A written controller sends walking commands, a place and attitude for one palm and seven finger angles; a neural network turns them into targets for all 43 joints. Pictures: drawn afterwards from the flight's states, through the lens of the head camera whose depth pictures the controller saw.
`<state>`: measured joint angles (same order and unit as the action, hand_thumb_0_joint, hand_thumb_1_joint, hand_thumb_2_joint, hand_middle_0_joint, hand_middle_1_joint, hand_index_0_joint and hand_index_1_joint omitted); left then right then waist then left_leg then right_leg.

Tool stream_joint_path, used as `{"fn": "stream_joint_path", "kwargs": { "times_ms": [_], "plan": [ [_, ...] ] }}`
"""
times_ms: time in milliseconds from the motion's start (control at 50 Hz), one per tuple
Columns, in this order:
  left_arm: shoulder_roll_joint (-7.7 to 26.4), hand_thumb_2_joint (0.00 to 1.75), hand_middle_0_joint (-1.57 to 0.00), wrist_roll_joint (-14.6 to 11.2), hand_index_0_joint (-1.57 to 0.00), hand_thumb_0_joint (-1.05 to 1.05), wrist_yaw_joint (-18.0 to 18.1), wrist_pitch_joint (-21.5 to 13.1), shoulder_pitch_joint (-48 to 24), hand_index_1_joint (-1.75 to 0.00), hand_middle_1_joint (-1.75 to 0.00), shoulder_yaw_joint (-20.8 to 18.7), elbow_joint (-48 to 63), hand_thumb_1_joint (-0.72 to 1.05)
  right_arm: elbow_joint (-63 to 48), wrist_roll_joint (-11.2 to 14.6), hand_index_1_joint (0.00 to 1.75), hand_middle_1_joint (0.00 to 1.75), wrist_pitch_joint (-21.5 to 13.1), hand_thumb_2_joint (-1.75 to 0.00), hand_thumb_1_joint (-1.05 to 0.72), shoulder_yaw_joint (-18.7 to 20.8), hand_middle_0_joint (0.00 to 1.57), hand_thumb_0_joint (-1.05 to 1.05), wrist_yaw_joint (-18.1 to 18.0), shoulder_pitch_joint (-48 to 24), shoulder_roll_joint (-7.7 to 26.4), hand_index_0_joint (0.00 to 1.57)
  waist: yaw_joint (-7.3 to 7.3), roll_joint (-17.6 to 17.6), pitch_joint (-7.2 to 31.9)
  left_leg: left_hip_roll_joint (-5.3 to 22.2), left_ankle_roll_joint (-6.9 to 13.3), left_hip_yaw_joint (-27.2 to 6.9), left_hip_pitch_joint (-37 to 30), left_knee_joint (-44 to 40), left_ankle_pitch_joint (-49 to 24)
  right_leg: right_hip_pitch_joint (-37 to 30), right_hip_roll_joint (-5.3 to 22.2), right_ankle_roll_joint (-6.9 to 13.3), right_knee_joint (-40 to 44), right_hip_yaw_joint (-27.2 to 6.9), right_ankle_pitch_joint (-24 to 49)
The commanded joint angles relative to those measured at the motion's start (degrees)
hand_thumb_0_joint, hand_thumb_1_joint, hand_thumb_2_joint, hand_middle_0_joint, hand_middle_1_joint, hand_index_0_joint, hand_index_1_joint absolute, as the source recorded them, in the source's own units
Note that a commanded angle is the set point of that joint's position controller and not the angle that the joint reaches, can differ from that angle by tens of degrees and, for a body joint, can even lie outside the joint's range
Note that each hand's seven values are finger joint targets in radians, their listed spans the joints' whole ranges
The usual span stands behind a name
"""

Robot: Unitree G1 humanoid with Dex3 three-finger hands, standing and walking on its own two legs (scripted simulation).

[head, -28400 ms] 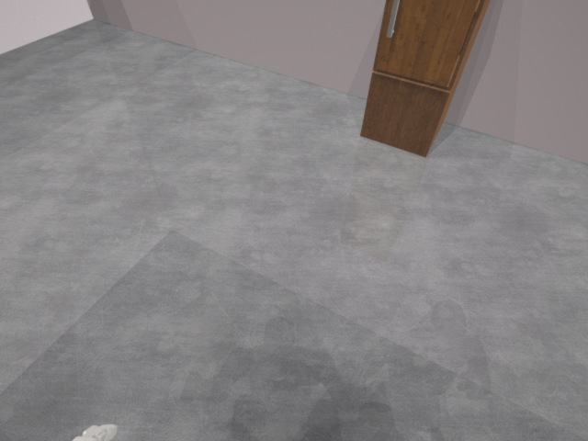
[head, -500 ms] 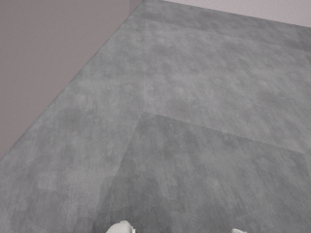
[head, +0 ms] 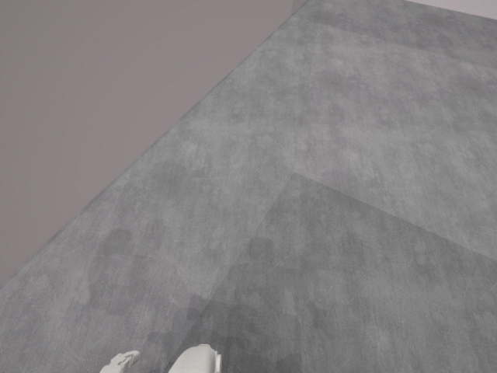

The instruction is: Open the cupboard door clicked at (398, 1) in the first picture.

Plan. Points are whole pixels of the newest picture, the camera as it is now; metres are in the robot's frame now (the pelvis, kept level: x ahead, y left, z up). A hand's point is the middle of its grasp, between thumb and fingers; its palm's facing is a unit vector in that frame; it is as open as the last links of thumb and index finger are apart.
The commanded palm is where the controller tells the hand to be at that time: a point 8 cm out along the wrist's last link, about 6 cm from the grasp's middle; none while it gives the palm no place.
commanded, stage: turn to face it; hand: left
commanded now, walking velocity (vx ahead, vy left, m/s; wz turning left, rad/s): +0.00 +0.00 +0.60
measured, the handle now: out of the picture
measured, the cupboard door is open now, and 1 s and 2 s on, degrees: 48 48 48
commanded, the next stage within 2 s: none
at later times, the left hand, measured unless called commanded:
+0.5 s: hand out of the picture +0.10 +0.21 -0.16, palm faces +0.30 -0.90 -0.31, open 7.4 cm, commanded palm none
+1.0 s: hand out of the picture +0.02 +0.18 -0.17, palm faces +0.61 -0.75 -0.25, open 7.4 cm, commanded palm none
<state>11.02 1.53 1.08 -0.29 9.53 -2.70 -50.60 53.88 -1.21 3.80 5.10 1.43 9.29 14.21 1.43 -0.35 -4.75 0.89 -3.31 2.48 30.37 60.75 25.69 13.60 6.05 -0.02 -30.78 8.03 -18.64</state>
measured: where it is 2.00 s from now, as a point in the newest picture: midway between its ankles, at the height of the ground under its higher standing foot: outside the picture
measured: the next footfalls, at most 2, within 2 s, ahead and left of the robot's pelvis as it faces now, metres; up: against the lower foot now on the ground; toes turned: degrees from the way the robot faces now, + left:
left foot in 0.18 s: +0.07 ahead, +0.13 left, +0.00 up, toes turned +13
right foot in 0.48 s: +0.14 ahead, -0.14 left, +0.00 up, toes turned +14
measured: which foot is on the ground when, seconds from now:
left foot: up 0.00-0.16, down 0.18-0.48, up 0.50-0.80, down 0.82-1.00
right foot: down 0.00-0.16, up 0.18-0.46, down 0.48-0.80, up 0.82-1.00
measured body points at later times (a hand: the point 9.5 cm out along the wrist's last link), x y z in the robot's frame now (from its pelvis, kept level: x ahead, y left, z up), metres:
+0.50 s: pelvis +0.06 -0.04 -0.02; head +0.12 -0.03 +0.43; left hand +0.08 +0.26 -0.14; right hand +0.23 -0.26 -0.17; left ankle +0.03 +0.12 -0.73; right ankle +0.11 -0.15 -0.74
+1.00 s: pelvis +0.09 -0.04 +0.00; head +0.13 +0.01 +0.44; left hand -0.01 +0.22 -0.15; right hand +0.32 -0.19 -0.14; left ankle +0.02 +0.05 -0.74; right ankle +0.16 -0.18 -0.67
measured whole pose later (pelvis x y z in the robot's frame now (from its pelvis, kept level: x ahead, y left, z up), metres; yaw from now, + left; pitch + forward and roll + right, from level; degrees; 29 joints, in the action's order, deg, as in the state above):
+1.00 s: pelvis +0.09 -0.04 +0.00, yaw +37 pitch +2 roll +0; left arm 15.1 0.8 0.3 3.4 9.0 -4.1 -51.7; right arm 51.5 -1.5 1.6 2.8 0.5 8.0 12.4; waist -0.7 -2.0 -6.4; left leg 0.2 0.6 -0.4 16.5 31.0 16.0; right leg 28.2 5.2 -5.1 -60.3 1.5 -25.4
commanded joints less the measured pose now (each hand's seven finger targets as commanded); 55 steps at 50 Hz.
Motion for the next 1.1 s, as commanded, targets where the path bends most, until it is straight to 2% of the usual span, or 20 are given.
{"fn": "stream_joint_path", "kwargs": {
  "times_ms": [0,60,100,120,140,160,220,300,400,420,460,480,560,680,740,760,780,800,920,1080],
  "plan": [
    [11.93,0.90,-0.20,0.19,-0.20,0.00,0.73,-1.11,6.41,-0.30,-0.30,-2.89,1.91,0.90,-6.55,0.51,0.30,0.30,-1.88,-0.90,-0.90,-1.10,0.20,0.00,0.43,-5.67,0.74,0.20,-3.91,-10.84,7.08,0.07,-0.54,4.25,0.88,-12.55,-0.69,-14.99,13.17,5.04,3.98,-2.88,48.32],
    [13.71,0.90,-0.20,0.12,-0.20,0.00,0.57,-1.05,6.71,-0.30,-0.30,-3.38,1.81,0.90,-7.41,0.57,0.30,0.30,-2.21,-0.90,-0.90,-1.32,0.20,0.00,0.39,-5.86,1.80,0.20,-3.60,-12.29,8.18,-1.23,0.55,6.17,-3.87,-21.18,-3.23,-15.63,13.70,4.48,0.32,-1.33,51.90],
    [14.30,0.90,-0.20,-0.43,-0.20,0.00,0.31,-1.09,5.06,-0.30,-0.30,-3.59,2.26,0.90,-6.57,0.25,0.30,0.30,-2.51,-0.90,-0.90,-0.71,0.20,0.00,0.14,-0.77,4.29,0.20,-0.46,-10.62,11.00,-2.42,1.71,6.83,-14.36,-31.01,-12.28,-11.99,12.67,1.88,-7.49,1.76,50.10],
    [13.73,0.90,-0.20,-0.84,-0.20,0.00,0.10,-0.93,3.74,-0.30,-0.30,-3.46,3.24,0.90,-5.37,-0.19,0.30,0.30,-2.88,-0.90,-0.90,0.32,0.20,0.00,-0.01,4.25,7.69,0.20,2.62,-4.40,14.34,1.92,3.78,3.10,-26.95,-34.44,-27.65,-3.04,11.55,-0.69,-16.90,3.17,39.40],
    [9.28,0.90,-0.20,-1.38,-0.20,0.00,-0.46,-0.53,2.62,-0.30,-0.30,-2.48,5.74,0.90,-5.02,-0.63,0.30,0.30,-3.26,-0.90,-0.90,2.13,0.20,0.00,-0.37,8.87,14.94,0.20,5.07,14.89,16.45,19.67,13.66,-20.89,-38.54,-34.68,-53.27,16.70,2.34,-5.15,-31.31,3.44,-5.26],
    [9.08,0.90,-0.20,-0.78,-0.20,0.00,0.10,0.26,-0.60,-0.30,-0.30,-1.82,7.86,0.90,-3.67,0.06,0.30,0.30,-2.63,-0.90,-0.90,2.31,0.20,0.00,-0.63,12.26,17.25,0.20,5.79,13.27,16.60,26.07,19.32,-24.81,-36.35,-35.09,-59.30,20.33,0.52,-4.56,-38.02,-4.19,-20.74],
    [8.60,0.90,-0.20,-0.67,-0.20,0.00,0.35,1.28,-3.23,-0.30,-0.30,-2.06,6.03,0.90,-5.76,-0.20,0.30,0.30,-2.89,-0.90,-0.90,1.47,0.20,0.00,-2.28,3.89,13.09,0.20,2.56,13.07,9.07,18.71,15.69,-18.84,-24.20,-37.14,-45.07,21.04,1.41,-5.08,-37.93,-9.12,-13.08],
    [7.63,0.90,-0.20,-0.76,-0.20,0.00,-0.73,1.87,0.10,-0.30,-0.30,-2.08,4.38,0.90,-6.81,-0.36,0.30,0.30,-3.06,-0.90,-0.90,1.17,0.20,0.00,-2.04,-0.71,12.29,0.20,-0.44,10.21,9.36,12.45,11.99,-12.40,-20.22,-37.26,-37.25,13.55,-1.58,-4.89,-26.13,-6.50,-8.03],
    [8.01,0.90,-0.20,-0.78,-0.20,0.00,-0.82,1.08,4.96,-0.30,-0.30,-2.29,4.11,0.90,-8.00,-0.19,0.30,0.30,-1.97,-0.90,-0.90,1.89,0.20,0.00,-1.61,-4.55,12.48,0.20,-2.89,9.78,8.24,9.65,9.78,-15.48,-10.71,-34.42,-25.47,-0.75,-5.57,-4.31,-6.07,-3.11,-0.51],
    [9.47,0.90,-0.20,-0.65,-0.20,0.00,-0.60,0.63,7.90,-0.30,-0.30,-2.78,3.60,0.90,-8.54,0.19,0.30,0.30,-1.84,-0.90,-0.90,1.80,0.20,0.00,-1.49,-5.87,11.29,0.20,-4.73,6.46,8.21,7.21,7.75,-14.45,-5.99,-30.69,-19.09,-6.91,-4.11,-4.02,1.99,-3.98,4.39],
    [18.23,0.90,-0.20,0.55,-0.20,0.00,0.25,-0.08,9.31,-0.30,-0.30,-3.95,4.42,0.90,-11.00,0.66,0.30,0.30,-1.93,-0.90,-0.90,0.94,0.20,0.00,-0.71,-6.23,5.16,0.20,-6.38,-20.97,7.60,-4.63,1.00,-2.90,6.02,-2.74,11.55,-8.71,22.30,6.28,16.75,-30.74,9.65],
    [16.49,0.90,-0.20,0.20,-0.20,0.00,0.73,-0.28,7.73,-0.30,-0.30,-3.68,5.03,0.90,-10.54,0.39,0.30,0.30,-1.37,-0.90,-0.90,1.44,0.20,0.00,-0.65,-4.87,7.30,0.20,-5.07,-16.49,7.83,-1.13,1.60,-6.20,3.47,6.77,9.69,-3.53,23.63,9.33,16.09,-28.61,7.94],
    [10.37,0.90,-0.20,-0.02,-0.20,0.00,0.80,-0.27,0.35,-0.30,-0.30,-1.94,6.46,0.90,-7.05,0.28,0.30,0.30,-0.47,-0.90,-0.90,0.46,0.20,0.00,0.28,-3.60,4.07,0.20,-0.71,-14.02,5.25,1.24,-0.33,-2.36,2.06,7.84,-0.24,-2.80,12.28,5.79,10.39,-8.32,24.27],
    [13.37,0.90,-0.20,0.34,-0.20,0.00,0.79,-0.53,6.96,-0.30,-0.30,-3.32,3.28,0.90,-7.94,0.83,0.30,0.30,-1.64,-0.90,-0.90,-1.01,0.20,0.00,0.60,-7.13,1.54,0.20,-4.67,-11.45,8.96,-0.51,0.02,3.86,-4.27,-18.04,1.21,-14.43,14.61,6.22,3.54,-4.21,40.95],
    [13.94,0.90,-0.20,-0.39,-0.20,0.00,0.32,-0.42,5.97,-0.30,-0.30,-3.84,3.01,0.90,-7.06,0.57,0.30,0.30,-2.22,-0.90,-0.90,-0.65,0.20,0.00,0.23,-2.51,3.43,0.20,-1.98,-9.89,10.86,-1.63,1.42,5.11,-14.53,-31.32,-9.06,-10.67,13.59,2.78,-3.42,-0.27,39.97],
    [13.23,0.90,-0.20,-0.84,-0.20,0.00,0.10,-0.27,4.63,-0.30,-0.30,-3.75,3.61,0.90,-5.88,0.28,0.30,0.30,-2.62,-0.90,-0.90,0.18,0.20,0.00,0.13,2.13,6.38,0.20,1.00,-4.80,13.08,1.85,3.17,1.84,-25.05,-36.68,-20.35,-3.04,12.68,0.11,-11.13,1.84,32.47],
    [9.25,0.90,-0.20,-1.12,-0.20,0.00,-0.34,0.02,3.26,-0.30,-0.30,-2.91,5.91,0.90,-5.69,-0.24,0.30,0.30,-2.94,-0.90,-0.90,1.96,0.20,0.00,-0.13,5.98,12.99,0.20,3.14,13.02,14.66,17.66,10.46,-19.23,-36.16,-37.64,-42.22,14.85,4.13,-4.39,-24.34,3.48,-2.01],
    [7.89,0.90,-0.20,-0.68,-0.20,0.00,-0.07,0.68,-0.81,-0.30,-0.30,-1.85,8.26,0.90,-4.38,-0.07,0.30,0.30,-2.34,-0.90,-0.90,2.48,0.20,0.00,-0.67,9.82,15.94,0.20,4.81,16.22,13.14,25.31,17.92,-25.77,-34.32,-37.88,-54.03,21.56,1.23,-4.87,-32.27,-2.30,-20.83],
    [7.67,0.90,-0.20,-0.68,-0.20,0.00,-0.56,1.99,-0.45,-0.30,-0.30,-2.33,4.04,0.90,-5.89,-0.17,0.30,0.30,-3.20,-0.90,-0.90,0.96,0.20,0.00,-2.30,0.68,10.46,0.20,-0.58,8.42,8.42,12.96,12.41,-13.67,-23.53,-38.68,-40.29,18.06,-0.26,-5.16,-31.89,-7.50,-5.87],
    [7.95,0.90,-0.20,-0.94,-0.20,0.00,-0.56,0.95,4.21,-0.30,-0.30,-2.36,4.11,0.90,-6.66,-0.07,0.30,0.30,-2.01,-0.90,-0.90,1.96,0.20,0.00,-1.67,-3.15,11.39,0.20,-2.99,10.62,7.35,9.14,9.69,-16.86,-12.19,-34.54,-28.09,-1.59,-5.57,-4.06,-2.92,-3.82,1.48]
  ]
}}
